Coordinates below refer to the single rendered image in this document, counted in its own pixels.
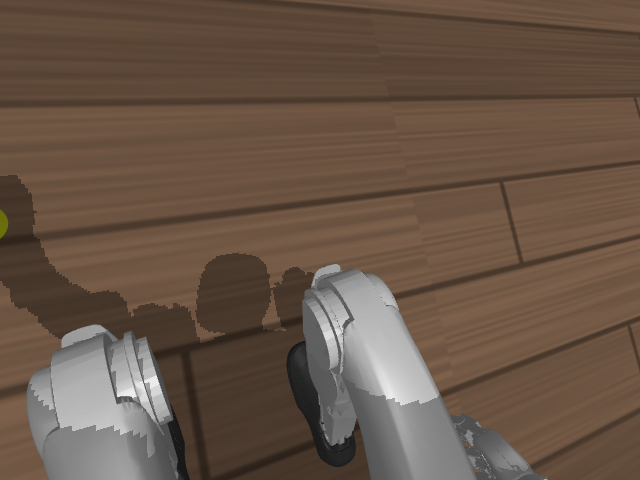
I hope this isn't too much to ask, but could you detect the right robot hand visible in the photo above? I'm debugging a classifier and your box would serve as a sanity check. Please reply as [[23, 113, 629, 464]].
[[450, 413, 535, 480]]

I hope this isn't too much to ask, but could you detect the can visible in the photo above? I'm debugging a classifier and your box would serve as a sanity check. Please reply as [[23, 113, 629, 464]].
[[0, 210, 8, 238]]

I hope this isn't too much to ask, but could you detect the right robot foot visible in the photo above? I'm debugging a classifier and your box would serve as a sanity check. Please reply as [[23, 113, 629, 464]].
[[287, 341, 356, 467]]

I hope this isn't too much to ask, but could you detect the left robot foot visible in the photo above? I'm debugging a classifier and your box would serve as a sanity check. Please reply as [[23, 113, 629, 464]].
[[167, 404, 190, 480]]

